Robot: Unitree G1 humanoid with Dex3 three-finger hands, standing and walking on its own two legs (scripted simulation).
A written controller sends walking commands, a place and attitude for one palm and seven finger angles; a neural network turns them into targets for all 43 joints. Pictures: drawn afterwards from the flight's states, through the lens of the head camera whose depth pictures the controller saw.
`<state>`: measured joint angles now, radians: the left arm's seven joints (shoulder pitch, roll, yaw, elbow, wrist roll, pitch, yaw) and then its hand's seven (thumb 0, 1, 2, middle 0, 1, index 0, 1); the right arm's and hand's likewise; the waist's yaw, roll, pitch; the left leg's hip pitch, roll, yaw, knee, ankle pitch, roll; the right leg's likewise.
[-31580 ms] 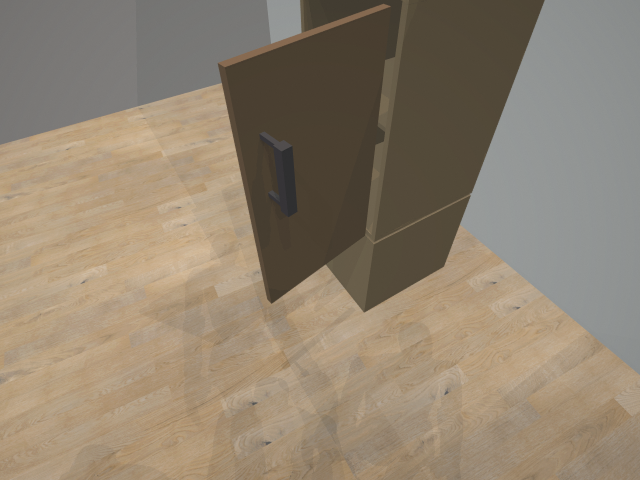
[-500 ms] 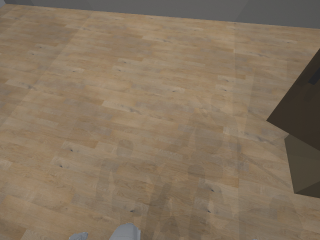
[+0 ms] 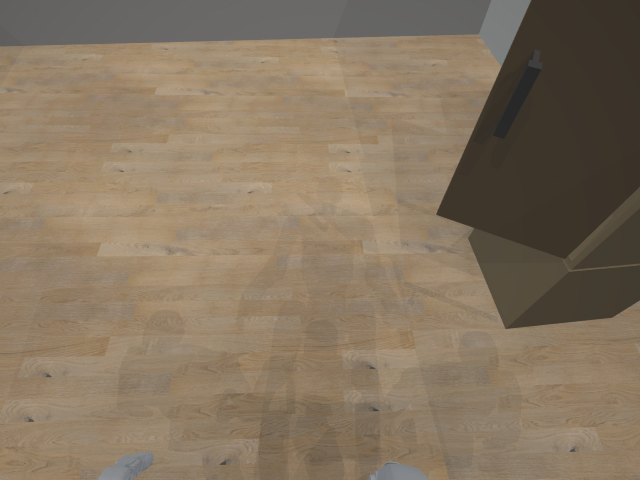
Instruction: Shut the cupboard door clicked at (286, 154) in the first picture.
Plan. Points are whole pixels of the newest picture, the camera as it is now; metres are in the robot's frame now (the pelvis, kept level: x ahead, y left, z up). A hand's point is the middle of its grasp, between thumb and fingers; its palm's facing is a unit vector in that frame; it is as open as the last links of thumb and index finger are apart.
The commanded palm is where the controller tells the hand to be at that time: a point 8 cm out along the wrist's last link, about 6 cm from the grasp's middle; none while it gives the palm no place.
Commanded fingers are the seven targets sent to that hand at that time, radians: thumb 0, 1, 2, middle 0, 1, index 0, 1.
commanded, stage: turn to face it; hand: left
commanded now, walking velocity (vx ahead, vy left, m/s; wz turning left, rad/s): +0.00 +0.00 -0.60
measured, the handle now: (517, 95) +0.74 -0.31 +0.06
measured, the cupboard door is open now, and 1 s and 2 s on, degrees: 59 59 59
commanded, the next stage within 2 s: take the last steps up to it in 0.56 s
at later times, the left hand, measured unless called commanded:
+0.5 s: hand (212, 454) +0.16 +0.17 -0.18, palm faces -0.20 -0.96 -0.20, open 7.3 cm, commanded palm none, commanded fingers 0.00 0.90 0.90 -0.20 -0.30 -0.20 -0.30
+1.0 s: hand (263, 402) +0.24 +0.10 -0.16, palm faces -0.38 -0.90 -0.23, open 7.3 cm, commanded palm none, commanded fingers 0.00 0.90 0.90 -0.20 -0.30 -0.20 -0.30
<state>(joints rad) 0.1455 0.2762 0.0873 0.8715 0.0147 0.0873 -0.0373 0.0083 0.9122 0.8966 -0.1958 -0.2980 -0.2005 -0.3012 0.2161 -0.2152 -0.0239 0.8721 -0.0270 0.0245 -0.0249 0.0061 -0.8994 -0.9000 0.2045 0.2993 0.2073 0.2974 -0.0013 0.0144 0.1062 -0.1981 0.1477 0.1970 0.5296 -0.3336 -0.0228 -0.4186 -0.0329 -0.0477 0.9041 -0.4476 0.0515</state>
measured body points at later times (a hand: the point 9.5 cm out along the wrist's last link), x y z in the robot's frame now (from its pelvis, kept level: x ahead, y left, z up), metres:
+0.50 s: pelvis +0.05 -0.01 -0.01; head +0.09 +0.00 +0.44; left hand +0.17 +0.22 -0.16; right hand +0.09 -0.28 -0.14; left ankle +0.10 +0.11 -0.74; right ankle +0.00 -0.13 -0.74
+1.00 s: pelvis +0.08 -0.05 -0.01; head +0.08 -0.07 +0.44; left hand +0.26 +0.15 -0.14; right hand -0.04 -0.28 -0.17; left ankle +0.10 +0.09 -0.71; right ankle +0.01 -0.13 -0.74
